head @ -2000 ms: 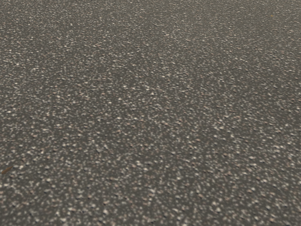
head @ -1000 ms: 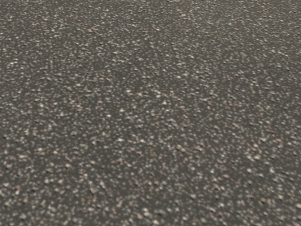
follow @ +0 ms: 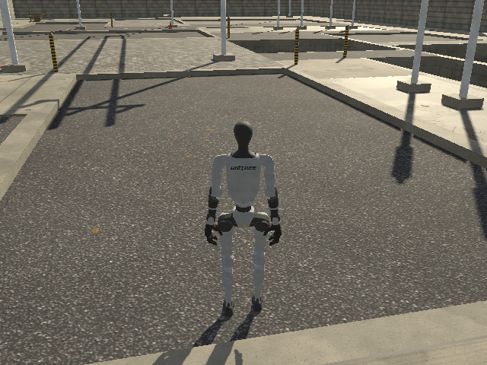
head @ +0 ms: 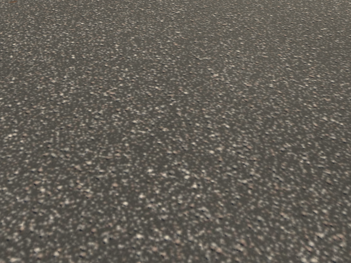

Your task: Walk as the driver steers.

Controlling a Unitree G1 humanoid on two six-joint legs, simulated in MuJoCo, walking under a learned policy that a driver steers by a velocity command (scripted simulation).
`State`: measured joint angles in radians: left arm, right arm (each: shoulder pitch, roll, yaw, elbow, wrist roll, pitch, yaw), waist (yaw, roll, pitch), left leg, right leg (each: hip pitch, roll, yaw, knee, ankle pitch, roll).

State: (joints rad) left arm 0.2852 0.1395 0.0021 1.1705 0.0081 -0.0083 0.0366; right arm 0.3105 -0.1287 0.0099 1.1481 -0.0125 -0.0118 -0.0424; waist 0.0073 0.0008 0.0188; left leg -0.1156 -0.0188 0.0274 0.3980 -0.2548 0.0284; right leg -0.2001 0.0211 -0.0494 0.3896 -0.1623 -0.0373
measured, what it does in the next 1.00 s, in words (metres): walks ahead: left foot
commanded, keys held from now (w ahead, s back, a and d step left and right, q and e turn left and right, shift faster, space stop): w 0.94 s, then w+q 0.06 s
